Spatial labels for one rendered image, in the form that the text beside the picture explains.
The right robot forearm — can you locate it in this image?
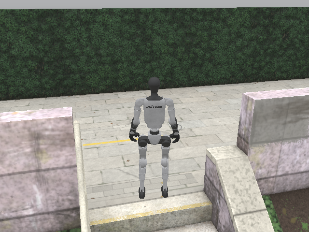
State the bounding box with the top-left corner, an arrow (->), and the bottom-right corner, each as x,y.
171,118 -> 179,135

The left robot upper arm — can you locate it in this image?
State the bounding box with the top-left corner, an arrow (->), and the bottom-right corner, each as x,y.
133,98 -> 144,125

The right robot upper arm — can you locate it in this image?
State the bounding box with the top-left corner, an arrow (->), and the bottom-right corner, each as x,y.
165,98 -> 176,125

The robot right thigh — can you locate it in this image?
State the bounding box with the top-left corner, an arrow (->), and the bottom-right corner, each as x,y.
161,134 -> 171,167

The left robot forearm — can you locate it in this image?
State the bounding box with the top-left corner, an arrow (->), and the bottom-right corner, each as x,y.
129,118 -> 138,134

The robot left hand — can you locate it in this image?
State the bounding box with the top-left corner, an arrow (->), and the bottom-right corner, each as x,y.
129,132 -> 140,142

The robot left shin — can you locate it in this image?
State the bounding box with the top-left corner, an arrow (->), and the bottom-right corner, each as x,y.
139,159 -> 146,192

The robot right hand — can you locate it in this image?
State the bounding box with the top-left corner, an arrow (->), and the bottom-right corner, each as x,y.
170,134 -> 180,143

